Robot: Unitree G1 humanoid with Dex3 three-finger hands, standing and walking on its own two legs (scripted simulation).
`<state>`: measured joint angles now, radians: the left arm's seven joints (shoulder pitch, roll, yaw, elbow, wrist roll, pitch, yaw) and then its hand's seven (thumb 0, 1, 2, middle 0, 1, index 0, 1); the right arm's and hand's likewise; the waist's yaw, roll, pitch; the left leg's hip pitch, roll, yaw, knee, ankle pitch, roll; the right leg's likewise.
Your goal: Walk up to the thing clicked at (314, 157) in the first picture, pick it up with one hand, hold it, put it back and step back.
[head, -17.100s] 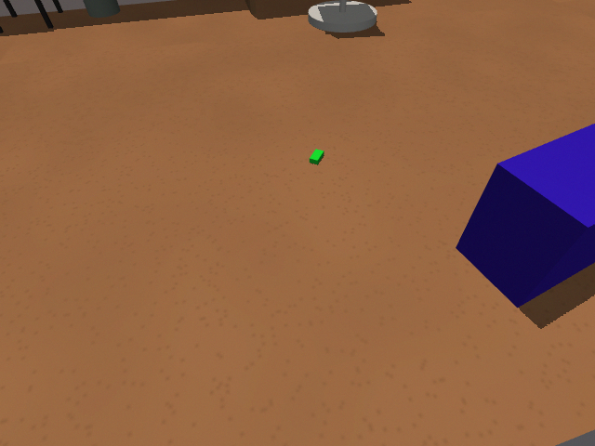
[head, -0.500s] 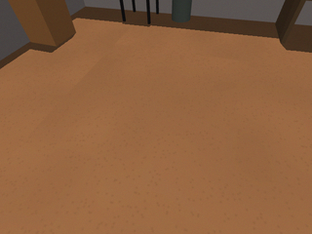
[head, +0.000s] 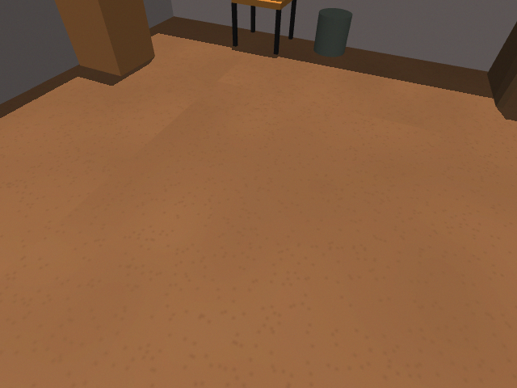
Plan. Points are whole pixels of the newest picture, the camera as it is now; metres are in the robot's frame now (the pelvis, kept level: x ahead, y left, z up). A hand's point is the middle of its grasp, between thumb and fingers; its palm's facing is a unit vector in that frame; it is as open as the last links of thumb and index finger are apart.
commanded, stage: walk up
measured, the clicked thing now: out of the picture +0.02 -0.94 -0.75
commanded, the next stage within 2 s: none
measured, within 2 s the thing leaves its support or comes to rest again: neither
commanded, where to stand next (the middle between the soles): +1.21 -0.06 m, yaw -2 degrees
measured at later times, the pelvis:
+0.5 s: pelvis +0.22 -0.03 -0.01, yaw -3 degrees
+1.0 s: pelvis +0.48 -0.02 -0.01, yaw -2 degrees
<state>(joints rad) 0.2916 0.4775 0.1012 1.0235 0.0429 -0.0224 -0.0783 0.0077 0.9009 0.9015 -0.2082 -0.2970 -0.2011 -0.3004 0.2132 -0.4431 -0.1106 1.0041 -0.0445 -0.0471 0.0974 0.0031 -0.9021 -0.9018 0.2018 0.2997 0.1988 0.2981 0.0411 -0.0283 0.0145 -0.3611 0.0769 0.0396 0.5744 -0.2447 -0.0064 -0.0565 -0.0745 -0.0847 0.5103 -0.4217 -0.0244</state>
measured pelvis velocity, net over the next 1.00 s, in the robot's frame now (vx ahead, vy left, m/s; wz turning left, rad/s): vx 0.48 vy -0.02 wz -0.04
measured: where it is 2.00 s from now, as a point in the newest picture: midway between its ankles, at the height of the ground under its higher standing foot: (285, 238)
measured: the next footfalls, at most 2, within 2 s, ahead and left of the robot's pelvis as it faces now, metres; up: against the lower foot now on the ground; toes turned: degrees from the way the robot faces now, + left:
right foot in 0.44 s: +0.35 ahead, -0.15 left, +0.00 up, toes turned -9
left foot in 0.88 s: +0.60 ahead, +0.09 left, +0.00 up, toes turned +4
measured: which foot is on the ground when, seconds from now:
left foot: down 0.00-0.48, up 0.50-0.86, down 0.88-1.00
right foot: down 0.00-0.00, up 0.02-0.42, down 0.44-0.90, up 0.92-1.00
